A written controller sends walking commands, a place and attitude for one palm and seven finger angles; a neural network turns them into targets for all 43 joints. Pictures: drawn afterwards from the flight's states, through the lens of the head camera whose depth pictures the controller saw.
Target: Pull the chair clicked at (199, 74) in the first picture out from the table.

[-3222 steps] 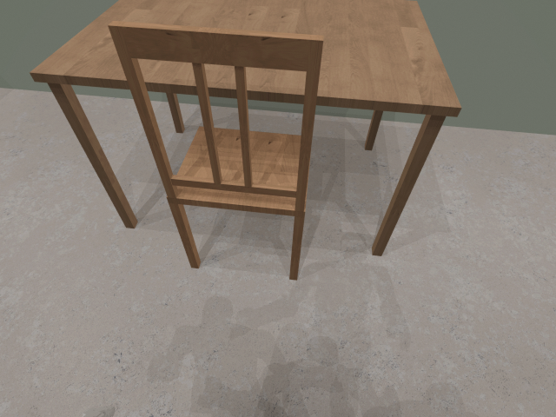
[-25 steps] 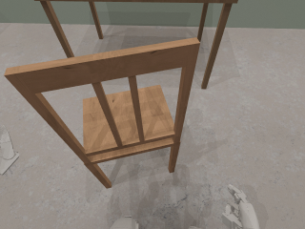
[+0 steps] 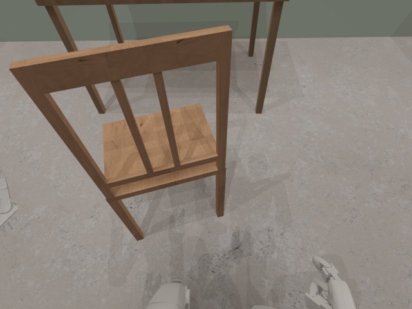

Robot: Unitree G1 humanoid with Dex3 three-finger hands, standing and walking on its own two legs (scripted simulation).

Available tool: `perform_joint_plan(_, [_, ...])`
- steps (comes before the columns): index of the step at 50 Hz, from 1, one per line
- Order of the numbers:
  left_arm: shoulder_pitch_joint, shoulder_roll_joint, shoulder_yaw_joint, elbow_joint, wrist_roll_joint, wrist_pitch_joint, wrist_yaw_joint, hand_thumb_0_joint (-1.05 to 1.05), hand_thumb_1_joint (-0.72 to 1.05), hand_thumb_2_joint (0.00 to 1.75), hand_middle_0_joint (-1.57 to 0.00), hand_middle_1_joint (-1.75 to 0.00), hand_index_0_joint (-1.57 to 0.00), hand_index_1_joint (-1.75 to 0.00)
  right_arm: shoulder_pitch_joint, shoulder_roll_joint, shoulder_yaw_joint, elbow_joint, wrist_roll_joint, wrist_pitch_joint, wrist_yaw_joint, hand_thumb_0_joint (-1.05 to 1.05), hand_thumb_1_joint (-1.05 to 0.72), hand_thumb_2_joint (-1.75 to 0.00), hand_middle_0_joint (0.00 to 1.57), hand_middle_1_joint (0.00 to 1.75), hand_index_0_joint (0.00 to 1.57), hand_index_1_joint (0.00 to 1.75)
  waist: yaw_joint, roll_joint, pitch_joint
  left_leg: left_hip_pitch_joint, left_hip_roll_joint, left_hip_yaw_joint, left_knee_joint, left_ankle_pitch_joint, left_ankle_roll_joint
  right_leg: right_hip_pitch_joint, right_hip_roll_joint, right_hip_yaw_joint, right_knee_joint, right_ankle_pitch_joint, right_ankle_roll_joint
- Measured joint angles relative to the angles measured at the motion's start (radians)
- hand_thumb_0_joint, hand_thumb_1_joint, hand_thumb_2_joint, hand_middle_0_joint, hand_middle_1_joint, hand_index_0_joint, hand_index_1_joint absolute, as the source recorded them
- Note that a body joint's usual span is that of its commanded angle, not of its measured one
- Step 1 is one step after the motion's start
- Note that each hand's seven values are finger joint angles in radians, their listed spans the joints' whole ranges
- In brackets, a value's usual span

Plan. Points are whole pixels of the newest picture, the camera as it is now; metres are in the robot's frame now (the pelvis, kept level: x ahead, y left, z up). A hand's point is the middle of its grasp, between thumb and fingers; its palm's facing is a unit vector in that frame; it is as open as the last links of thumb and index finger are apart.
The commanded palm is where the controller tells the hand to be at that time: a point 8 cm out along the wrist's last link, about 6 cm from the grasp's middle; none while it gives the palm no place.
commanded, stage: stop stepping back and stand still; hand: left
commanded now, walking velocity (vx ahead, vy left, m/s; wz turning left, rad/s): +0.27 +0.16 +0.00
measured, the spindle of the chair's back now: (136, 133) +0.55 +0.22 -0.04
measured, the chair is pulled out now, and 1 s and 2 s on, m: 0.68 0.68 0.68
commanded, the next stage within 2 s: let the arm hang, fingers relaxed in 1.00 s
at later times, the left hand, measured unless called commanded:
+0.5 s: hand out of the picture +0.15 +0.28 +0.21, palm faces +0.41 -0.73 -0.55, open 7.4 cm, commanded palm +0.07 +0.32 +0.20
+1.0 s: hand out of the picture +0.14 +0.32 +0.18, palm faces +0.36 -0.73 -0.58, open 7.4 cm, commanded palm +0.06 +0.35 +0.20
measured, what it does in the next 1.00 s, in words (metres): walks backwards: left foot, then right foot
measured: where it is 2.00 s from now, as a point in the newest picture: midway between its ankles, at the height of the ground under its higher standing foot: outside the picture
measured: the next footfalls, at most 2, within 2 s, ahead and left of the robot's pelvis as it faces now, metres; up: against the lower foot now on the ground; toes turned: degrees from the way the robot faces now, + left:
left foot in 0.18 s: -0.08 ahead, +0.11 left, +0.00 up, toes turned +0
right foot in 0.42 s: -0.01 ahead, -0.08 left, +0.00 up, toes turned -3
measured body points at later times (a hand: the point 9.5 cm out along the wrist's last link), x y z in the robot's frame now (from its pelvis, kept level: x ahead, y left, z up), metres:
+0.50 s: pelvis -0.07 +0.02 +0.00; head -0.05 +0.02 +0.45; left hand +0.12 +0.32 +0.23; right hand +0.08 -0.22 -0.10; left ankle -0.12 +0.12 -0.68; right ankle -0.05 -0.08 -0.71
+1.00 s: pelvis -0.09 +0.05 +0.01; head -0.06 +0.05 +0.46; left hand +0.11 +0.36 +0.22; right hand +0.05 -0.18 -0.09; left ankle -0.11 +0.13 -0.71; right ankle -0.08 -0.05 -0.71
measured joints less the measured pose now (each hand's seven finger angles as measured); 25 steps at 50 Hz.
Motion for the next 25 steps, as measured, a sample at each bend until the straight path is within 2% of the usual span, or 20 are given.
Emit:
perform_joint_plan(3, [0.048, -0.015, 0.002, 0.033, -0.002, 0.016, -0.001, 0.01, 0.88, 0.90, -0.21, -0.30, -0.21, -0.30, 0.018, -0.002, -0.002, 0.013, 0.009, 0.055, -0.003, 0.01, -0.91, -0.89, 0.21, 0.30, 0.20, 0.30, -0.006, -0.048, -0.049, 0.015, -0.058, 0.036, 0.210, 0.022, -0.001, -0.019, -0.024, 0.037, -0.002, 0.018, -0.005])
perform_joint_plan(5, [0.068, -0.021, 0.003, 0.065, 0.005, 0.026, 0.005, 0.01, 0.88, 0.90, -0.21, -0.30, -0.21, -0.30, 0.036, -0.007, -0.007, 0.006, 0.007, 0.079, -0.010, 0.01, -0.91, -0.89, 0.21, 0.30, 0.20, 0.30, -0.019, -0.063, -0.088, 0.066, -0.060, 0.051, 0.194, 0.019, 0.009, -0.038, -0.030, 0.043, -0.013, 0.033, -0.002])
perform_joint_plan(8, [0.060, -0.022, -0.007, 0.086, 0.019, 0.037, 0.016, 0.01, 0.88, 0.90, -0.21, -0.30, -0.21, -0.30, 0.059, -0.030, -0.017, 0.001, -0.003, 0.078, -0.019, 0.01, -0.91, -0.89, 0.21, 0.30, 0.20, 0.30, -0.028, -0.072, -0.126, 0.182, -0.038, 0.052, -0.004, 0.003, 0.035, -0.083, -0.033, 0.028, -0.005, 0.047, 0.005])
perform_joint_plan(9, [0.054, -0.021, -0.011, 0.075, 0.021, 0.040, 0.019, 0.01, 0.88, 0.90, -0.21, -0.30, -0.21, -0.30, 0.064, -0.039, -0.019, 0.000, -0.005, 0.071, -0.021, 0.01, -0.91, -0.89, 0.21, 0.30, 0.20, 0.30, -0.028, -0.076, -0.130, 0.231, -0.032, 0.048, -0.110, 0.006, 0.046, -0.101, -0.035, 0.022, 0.007, 0.047, 0.009])
perform_joint_plan(10, [0.053, -0.021, -0.014, 0.056, 0.023, 0.041, 0.023, 0.01, 0.88, 0.90, -0.21, -0.30, -0.21, -0.30, 0.068, -0.047, -0.022, -0.001, -0.008, 0.062, -0.024, 0.01, -0.91, -0.89, 0.21, 0.30, 0.20, 0.30, -0.025, -0.084, -0.132, 0.287, -0.031, 0.048, -0.227, -0.049, 0.045, -0.123, -0.038, 0.019, 0.027, 0.045, 0.013])
perform_joint_plan(11, [0.053, -0.019, -0.012, 0.035, 0.024, 0.038, 0.027, 0.01, 0.88, 0.90, -0.21, -0.30, -0.21, -0.30, 0.068, -0.048, -0.025, 0.001, -0.013, 0.053, -0.028, 0.01, -0.91, -0.89, 0.20, 0.30, 0.20, 0.30, -0.018, -0.105, -0.129, 0.340, -0.041, 0.057, -0.334, -0.143, 0.038, -0.145, -0.048, 0.028, 0.053, 0.040, 0.017])
perform_joint_plan(12, [0.055, -0.016, -0.006, 0.022, 0.025, 0.035, 0.031, 0.01, 0.88, 0.90, -0.21, -0.30, -0.21, -0.30, 0.060, -0.032, -0.025, 0.012, -0.017, 0.047, -0.032, 0.01, -0.91, -0.89, 0.20, 0.30, 0.20, 0.30, 0.002, -0.160, -0.114, 0.372, -0.073, 0.089, -0.383, -0.148, 0.035, -0.157, -0.070, 0.065, 0.078, 0.037, 0.012])
perform_joint_plan(13, [0.063, -0.022, 0.000, 0.012, 0.027, 0.033, 0.034, 0.01, 0.88, 0.90, -0.21, -0.30, -0.21, -0.30, 0.057, -0.017, -0.022, 0.013, -0.022, 0.040, -0.033, 0.01, -0.91, -0.89, 0.20, 0.30, 0.20, 0.30, 0.028, -0.202, -0.103, 0.407, -0.094, 0.127, -0.424, -0.101, 0.035, -0.164, -0.077, 0.095, 0.121, 0.031, 0.003])
perform_joint_plan(14, [0.075, -0.033, 0.001, 0.008, 0.032, 0.029, 0.037, 0.01, 0.88, 0.90, -0.21, -0.30, -0.21, -0.30, 0.061, -0.007, -0.017, 0.007, -0.030, 0.029, -0.036, 0.01, -0.91, -0.89, 0.20, 0.30, 0.20, 0.30, 0.042, -0.211, -0.104, 0.430, -0.096, 0.151, -0.450, -0.052, 0.038, -0.168, -0.068, 0.096, 0.184, -0.004, 0.000])
perform_joint_plan(15, [0.078, -0.045, -0.003, 0.010, 0.039, 0.024, 0.038, 0.01, 0.88, 0.90, -0.21, -0.30, -0.21, -0.30, 0.070, -0.003, -0.015, 0.000, -0.037, 0.016, -0.038, 0.01, -0.91, -0.89, 0.20, 0.30, 0.20, 0.30, 0.036, -0.195, -0.116, 0.435, -0.087, 0.153, -0.458, -0.030, 0.040, -0.172, -0.051, 0.078, 0.252, -0.044, -0.001])
perform_joint_plan(17, [0.038, -0.057, -0.018, 0.032, 0.054, 0.005, 0.029, 0.02, 0.88, 0.90, -0.21, -0.30, -0.21, -0.30, 0.088, 0.002, -0.018, -0.007, -0.037, -0.006, -0.032, 0.01, -0.91, -0.89, 0.20, 0.30, 0.20, 0.30, 0.009, -0.140, -0.136, 0.425, -0.068, 0.121, -0.459, -0.020, 0.044, -0.159, -0.020, 0.046, 0.333, -0.071, -0.010])
perform_joint_plan(19, [-0.026, -0.051, -0.031, 0.048, 0.054, -0.014, 0.019, 0.02, 0.88, 0.90, -0.21, -0.30, -0.21, -0.30, 0.099, -0.001, -0.012, -0.011, -0.022, -0.011, -0.019, 0.01, -0.91, -0.90, 0.20, 0.30, 0.20, 0.30, -0.009, -0.085, -0.135, 0.393, -0.053, 0.077, -0.424, -0.027, 0.044, -0.094, 0.003, 0.018, 0.219, -0.036, -0.025])
perform_joint_plan(21, [-0.067, -0.009, -0.010, 0.039, 0.042, -0.023, 0.009, 0.01, 0.88, 0.90, -0.21, -0.30, -0.21, -0.30, 0.099, -0.002, 0.004, -0.025, -0.009, -0.001, -0.009, 0.01, -0.91, -0.90, 0.20, 0.30, 0.20, 0.30, -0.021, -0.061, -0.119, 0.334, -0.050, 0.050, -0.323, -0.061, 0.046, 0.003, 0.010, -0.006, 0.003, 0.035, -0.037])
perform_joint_plan(23, [-0.085, 0.012, 0.015, 0.046, 0.026, -0.035, -0.003, 0.01, 0.88, 0.90, -0.21, -0.30, -0.21, -0.30, 0.060, -0.004, 0.012, -0.014, 0.002, 0.031, -0.003, 0.01, -0.91, -0.89, 0.20, 0.30, 0.20, 0.30, -0.022, -0.025, -0.084, 0.251, -0.034, 0.020, -0.160, -0.086, 0.054, 0.004, 0.035, -0.025, -0.004, -0.037, -0.041])
perform_joint_plan(25, [-0.056, 0.019, 0.030, 0.061, 0.009, -0.028, -0.011, 0.01, 0.88, 0.90, -0.21, -0.30, -0.21, -0.30, 0.030, 0.004, 0.011, -0.006, 0.009, 0.074, 0.007, 0.01, -0.90, -0.89, 0.21, 0.30, 0.20, 0.30, -0.019, -0.020, -0.060, 0.183, -0.048, 0.001, -0.011, -0.070, 0.048, -0.013, 0.043, -0.023, 0.015, -0.016, -0.040])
